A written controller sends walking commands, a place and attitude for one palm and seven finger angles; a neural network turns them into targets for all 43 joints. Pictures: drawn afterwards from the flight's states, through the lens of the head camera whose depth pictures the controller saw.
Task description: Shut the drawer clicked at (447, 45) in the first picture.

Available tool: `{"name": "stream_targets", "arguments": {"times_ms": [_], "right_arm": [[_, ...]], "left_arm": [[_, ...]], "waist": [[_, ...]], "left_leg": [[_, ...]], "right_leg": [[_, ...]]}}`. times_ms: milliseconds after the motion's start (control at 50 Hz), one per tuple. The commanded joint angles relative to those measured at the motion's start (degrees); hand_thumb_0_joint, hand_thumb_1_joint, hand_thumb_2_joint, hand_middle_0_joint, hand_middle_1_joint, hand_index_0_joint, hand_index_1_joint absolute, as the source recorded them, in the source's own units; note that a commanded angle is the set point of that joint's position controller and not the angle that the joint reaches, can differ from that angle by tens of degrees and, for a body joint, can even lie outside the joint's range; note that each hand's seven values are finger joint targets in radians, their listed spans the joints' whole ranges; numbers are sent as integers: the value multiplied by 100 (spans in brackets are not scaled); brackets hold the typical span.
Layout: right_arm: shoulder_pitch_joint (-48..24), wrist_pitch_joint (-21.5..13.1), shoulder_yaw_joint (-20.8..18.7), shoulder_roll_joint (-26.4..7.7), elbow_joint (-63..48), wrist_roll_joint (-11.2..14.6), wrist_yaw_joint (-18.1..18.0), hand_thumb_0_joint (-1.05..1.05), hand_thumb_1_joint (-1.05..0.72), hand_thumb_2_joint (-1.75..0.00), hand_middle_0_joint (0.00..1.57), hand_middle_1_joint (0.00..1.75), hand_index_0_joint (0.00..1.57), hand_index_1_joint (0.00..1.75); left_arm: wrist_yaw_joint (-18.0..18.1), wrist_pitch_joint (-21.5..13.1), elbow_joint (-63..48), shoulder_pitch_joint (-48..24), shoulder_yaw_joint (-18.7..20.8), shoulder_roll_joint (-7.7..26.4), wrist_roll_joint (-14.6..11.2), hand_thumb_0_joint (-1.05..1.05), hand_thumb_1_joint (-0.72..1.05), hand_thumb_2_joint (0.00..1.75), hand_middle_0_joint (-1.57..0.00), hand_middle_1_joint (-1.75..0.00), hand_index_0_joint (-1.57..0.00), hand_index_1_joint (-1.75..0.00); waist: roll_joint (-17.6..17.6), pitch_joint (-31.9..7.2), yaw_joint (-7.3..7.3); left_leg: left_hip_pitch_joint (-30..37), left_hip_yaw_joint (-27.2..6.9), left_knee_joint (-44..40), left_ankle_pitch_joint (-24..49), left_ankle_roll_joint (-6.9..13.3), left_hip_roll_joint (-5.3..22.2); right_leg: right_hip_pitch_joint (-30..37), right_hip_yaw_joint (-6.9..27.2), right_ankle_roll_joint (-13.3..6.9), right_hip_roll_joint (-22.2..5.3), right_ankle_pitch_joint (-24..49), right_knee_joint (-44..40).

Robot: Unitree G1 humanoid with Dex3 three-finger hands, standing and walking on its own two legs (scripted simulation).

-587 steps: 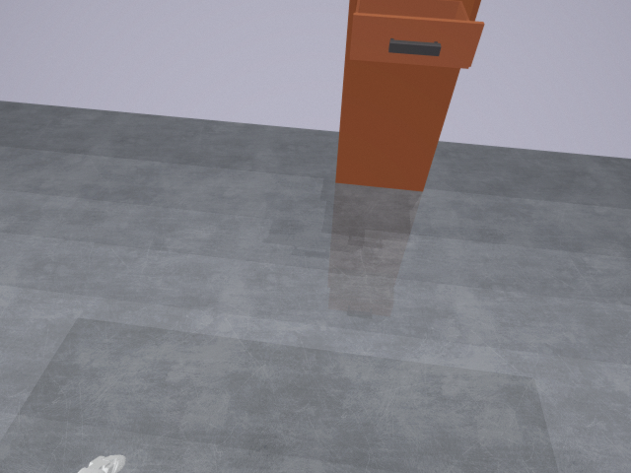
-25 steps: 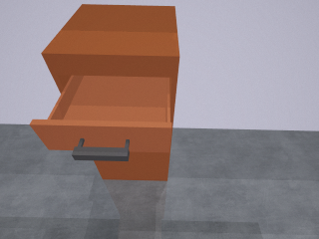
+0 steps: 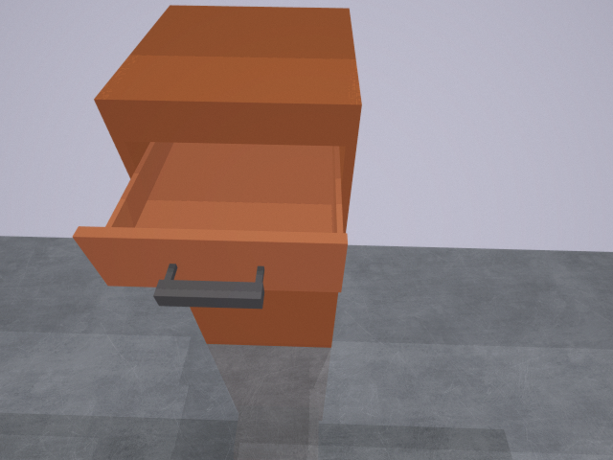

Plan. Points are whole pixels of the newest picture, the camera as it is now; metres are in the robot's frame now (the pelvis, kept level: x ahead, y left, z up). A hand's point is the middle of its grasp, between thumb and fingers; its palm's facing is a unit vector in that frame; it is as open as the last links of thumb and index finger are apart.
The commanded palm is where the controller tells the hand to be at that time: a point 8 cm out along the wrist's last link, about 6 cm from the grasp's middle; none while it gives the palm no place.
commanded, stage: raise the hand and make a fist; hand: left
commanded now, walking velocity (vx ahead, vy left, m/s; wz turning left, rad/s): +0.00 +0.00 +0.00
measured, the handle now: (213, 282) +0.35 +0.16 +0.01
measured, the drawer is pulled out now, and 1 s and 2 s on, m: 0.22 0.22 0.22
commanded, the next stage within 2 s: bring the fist close to the handle in 2.00 s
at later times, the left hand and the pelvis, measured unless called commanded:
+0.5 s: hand out of the picture +0.13 +0.14 -0.03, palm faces +0.03 -1.00 -0.01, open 6.0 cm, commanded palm +0.10 +0.21 -0.02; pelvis -0.04 -0.03 -0.06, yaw +1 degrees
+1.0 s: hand (168, 432) +0.15 +0.16 +0.03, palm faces +0.04 -1.00 -0.06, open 3.6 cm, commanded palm +0.11 +0.21 +0.04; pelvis -0.03 -0.03 -0.04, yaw +1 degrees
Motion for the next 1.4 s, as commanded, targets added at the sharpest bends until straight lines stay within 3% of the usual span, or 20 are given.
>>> {"name": "stream_targets", "arguments": {"times_ms": [0, 60, 80, 100, 120, 140, 160, 200, 280, 340, 380, 420, 480, 540, 580, 700, 780, 840, 1060, 1380], "right_arm": [[195, -84, -109, -583, -142, -6, -45, 0, -90, -90, 20, 30, 20, 30], [173, -98, -103, -583, -76, 2, -61, 0, -90, -90, 20, 30, 20, 30], [-158, -102, -164, -716, -449, 42, -28, 0, -90, -90, 20, 30, 20, 30], [54, -955, -438, -1556, -2322, 262, -225, 0, -90, -90, 20, 30, 20, 30], [-344, -1527, -210, -995, -2054, 186, -407, 0, -90, -90, 20, 30, 20, 30], [-359, -1691, -316, -788, -1987, 290, -350, 0, -90, -90, 20, 30, 20, 30], [-128, -1708, -327, -820, -1889, 305, -284, 0, -90, -90, 20, 30, 20, 30], [-313, -1746, -547, -1077, -2347, 121, -224, 0, -90, -90, 20, 30, 20, 30], [-783, -1527, -709, -970, -2992, 39, 19, 0, -90, -90, 20, 30, 20, 30], [-1062, -1431, -816, -979, -3454, 115, 195, 0, -90, -90, 20, 30, 20, 30], [-1261, -1314, -788, -999, -3964, 199, 127, 0, -90, -90, 20, 30, 20, 30], [-1210, -1224, -696, -953, -4246, 253, -19, 0, -90, -90, 20, 30, 20, 30], [-831, -1240, -620, -851, -4257, 247, -174, 0, -90, -90, 20, 30, 20, 30], [-520, -1394, -493, -916, -4098, 179, -297, 0, -90, -90, 20, 30, 20, 30], [-500, -1500, -432, -941, -3948, 232, -361, 0, -90, -90, 20, 30, 20, 30], [-737, -1498, -326, -942, -3964, 362, -447, 0, -90, -90, 20, 30, 20, 30], [-835, -1402, -365, -806, -3903, 330, -426, 0, -90, -90, 20, 30, 20, 30], [-826, -1451, -392, -807, -3834, 288, -374, 0, -90, -90, 20, 30, 20, 30], [-558, -1829, -451, -946, -3852, 303, -211, 0, -90, -90, 20, 30, 20, 30], [-689, -1352, -89, -868, -4435, 307, -54, 0, -90, -90, 20, 30, 20, 30]], "left_arm": [[0, -67, -82, 415, 124, 563, -10, 0, 90, 90, -20, -30, -20, -30], [3, -68, -27, 441, 115, 559, -15, 0, 90, 90, -20, -30, -20, -30], [205, -188, 79, 711, 121, 605, 91, 0, 90, 90, -20, -30, -20, -30], [186, -1376, -8949, -3482, 1086, 2004, -1000, 0, 90, 90, -22, -32, -22, -32], [361, -1107, -7540, -549, 862, 1512, -565, 0, 90, 90, -24, -34, -24, -34], [548, -345, -6613, 1054, 71, 172, -761, 0, 90, 90, -26, -37, -26, -37], [425, -287, -6576, 847, -259, -378, -853, 0, 90, 90, -28, -39, -28, -39], [233, -825, -6594, 730, 489, 258, -840, 0, 90, 90, -32, -43, -32, -43], [-957, -2377, -5391, 2733, 705, -261, -1101, 0, 90, 90, -40, -52, -40, -52], [-1879, -3400, -5452, 2690, 1348, 392, -1286, 0, 90, 90, -46, -58, -46, -58], [-2045, -3182, -6257, 2515, 1608, 722, -1502, 0, 90, 90, -50, -62, -50, -62], [-1973, -2930, -7099, 1687, 1494, 699, -1702, 0, 90, 90, -54, -67, -54, -67], [-1588, -3014, -8061, 831, 1422, 780, -1705, 0, 90, 90, -60, -73, -60, -73], [-1535, -3329, -8624, -63, 965, 858, -1563, 0, 90, 90, -66, -80, -66, -80], [-1751, -3270, -8160, -120, 890, 905, -1591, 0, 90, 90, -70, -84, -70, -84], [-2065, -1974, -7218, 635, 1536, 1275, -1842, 0, 90, 90, -82, -97, -82, -97], [-1778, -1693, -7380, 1051, 2030, 1259, -1977, 0, 90, 90, -90, -106, -90, -106], [-1661, -1921, -7536, 1308, 1976, 1186, -1921, 0, 90, 90, -96, -112, -96, -112], [-1529, -2321, -8747, 1589, 963, 616, -1665, 0, 90, 90, -118, -136, -118, -136], [-891, -934, -10088, 1241, -13, 206, -1119, 0, 90, 90, -140, -160, -140, -160]], "waist": [[-62, 88, 45], [-24, 78, 63], [-733, 387, 156], [586, -2680, -512], [1548, -2705, 115], [1424, -1830, -119], [785, -1019, -232], [-49, -505, -248], [-1359, -889, 300], [-417, -1092, 470], [-109, -1733, 516], [112, -1817, 313], [316, -1523, -14], [48, -1607, -429], [161, -1336, -475], [-42, -1470, 11], [-348, -1513, 228], [-580, -1344, 198], [68, -1419, 24], [332, -1016, 31]], "left_leg": [[98, -661, -633, 1342, 96, 596], [198, -638, -615, 1618, 96, 613], [-230, -632, 434, 2215, -56, 749], [1490, -569, -165, 2945, -40, 186], [2333, -728, -359, 3829, -82, 576], [1547, -759, -543, 3651, -325, 464], [1019, -726, -390, 3140, -255, 446], [-118, -730, 177, 1634, -201, 262], [-1582, -424, 1354, 1525, -274, 156], [-2357, -268, 2008, 810, -275, 54], [-2392, -109, 2129, 560, -187, -17], [-2441, -144, 2196, 41, -121, -28], [-2578, -323, 2439, -677, -64, 60], [-2554, -427, 2798, -514, 42, 138], [-2692, -477, 2802, -691, 21, 169], [-2600, -524, 2306, -514, 1, 95], [-2411, -540, 2001, -93, -59, 88], [-2229, -546, 1864, 163, -55, 103], [-1244, -531, 1401, 489, 24, 108], [-808, -821, 794, 103, -62, 300]], "right_leg": [[-194, 393, -246, -313, 1005, -515], [-152, 378, -230, -327, 1199, -524], [-479, 698, -153, -532, 2928, -715], [-292, 57, -305, 18, 3124, -16], [-700, -23, -321, 214, 1590, 531], [-1240, -237, -208, 268, 407, 860], [-1529, -205, -156, 229, 280, 717], [-1838, -360, -188, 280, 473, 319], [-2357, -458, -200, 407, 1379, 1507], [-2751, -122, -289, 270, 1205, 2103], [-2518, 42, -275, 266, 993, 2160], [-2766, 187, -203, 297, 269, 1994], [-3272, 565, -179, 276, -1106, 1622], [-3447, 798, -107, 266, -965, 1508], [-3476, 898, -112, 234, -1246, 1337], [-2424, 1106, 27, -13, -1044, 835], [-1874, 988, 176, -105, 26, 852], [-1842, 848, 227, -48, 617, 914], [-2208, -21, -111, 322, 654, 1209], [-2034, -307, -186, 395, 214, 1095]]}}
